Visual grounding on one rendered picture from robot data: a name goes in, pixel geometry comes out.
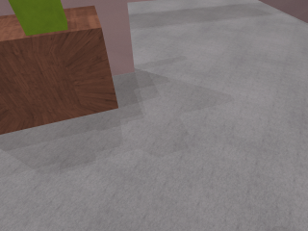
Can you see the carton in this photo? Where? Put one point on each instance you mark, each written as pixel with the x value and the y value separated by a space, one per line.
pixel 40 16

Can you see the pedestal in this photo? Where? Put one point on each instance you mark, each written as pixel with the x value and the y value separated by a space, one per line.
pixel 51 77

